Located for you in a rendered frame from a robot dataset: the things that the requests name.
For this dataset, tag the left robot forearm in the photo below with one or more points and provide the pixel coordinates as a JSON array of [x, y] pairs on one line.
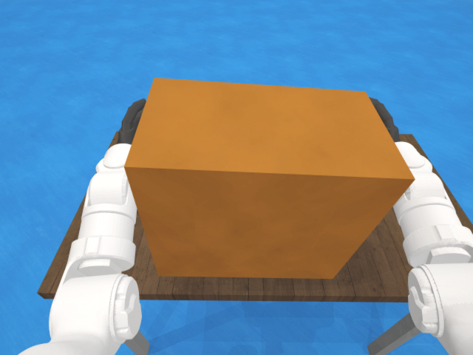
[[105, 241]]

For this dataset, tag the robot right hand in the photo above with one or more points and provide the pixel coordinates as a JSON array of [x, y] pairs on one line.
[[387, 119]]

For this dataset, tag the robot right upper arm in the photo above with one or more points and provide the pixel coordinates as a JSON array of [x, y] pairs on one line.
[[441, 304]]

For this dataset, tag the robot left upper arm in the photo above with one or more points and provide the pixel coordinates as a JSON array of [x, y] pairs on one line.
[[92, 316]]

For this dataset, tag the carton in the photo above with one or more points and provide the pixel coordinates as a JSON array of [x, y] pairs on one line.
[[251, 180]]

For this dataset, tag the robot left hand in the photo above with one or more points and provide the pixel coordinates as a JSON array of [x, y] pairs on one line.
[[130, 122]]

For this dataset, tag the table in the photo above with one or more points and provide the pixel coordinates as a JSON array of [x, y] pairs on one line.
[[377, 272]]

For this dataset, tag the right robot forearm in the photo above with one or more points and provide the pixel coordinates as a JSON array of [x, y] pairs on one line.
[[432, 230]]

